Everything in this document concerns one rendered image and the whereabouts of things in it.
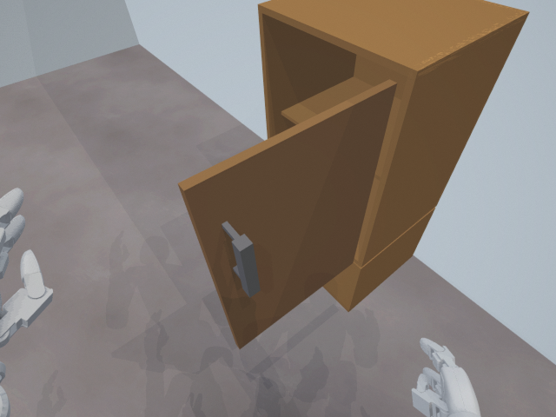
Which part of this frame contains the handle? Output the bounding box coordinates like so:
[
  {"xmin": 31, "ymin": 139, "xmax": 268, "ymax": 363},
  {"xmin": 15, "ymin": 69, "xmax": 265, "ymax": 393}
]
[{"xmin": 222, "ymin": 222, "xmax": 261, "ymax": 298}]

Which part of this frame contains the left robot hand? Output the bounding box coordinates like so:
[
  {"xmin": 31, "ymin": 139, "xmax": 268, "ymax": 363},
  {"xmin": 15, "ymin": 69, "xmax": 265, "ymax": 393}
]
[{"xmin": 0, "ymin": 188, "xmax": 53, "ymax": 348}]

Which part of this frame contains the cupboard door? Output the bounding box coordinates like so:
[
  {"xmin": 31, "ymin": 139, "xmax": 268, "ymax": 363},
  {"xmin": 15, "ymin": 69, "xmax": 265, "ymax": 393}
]
[{"xmin": 178, "ymin": 79, "xmax": 397, "ymax": 349}]

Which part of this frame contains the right robot hand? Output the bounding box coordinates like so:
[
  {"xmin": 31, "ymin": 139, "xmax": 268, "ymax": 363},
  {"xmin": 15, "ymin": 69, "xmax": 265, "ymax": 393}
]
[{"xmin": 412, "ymin": 338, "xmax": 481, "ymax": 417}]

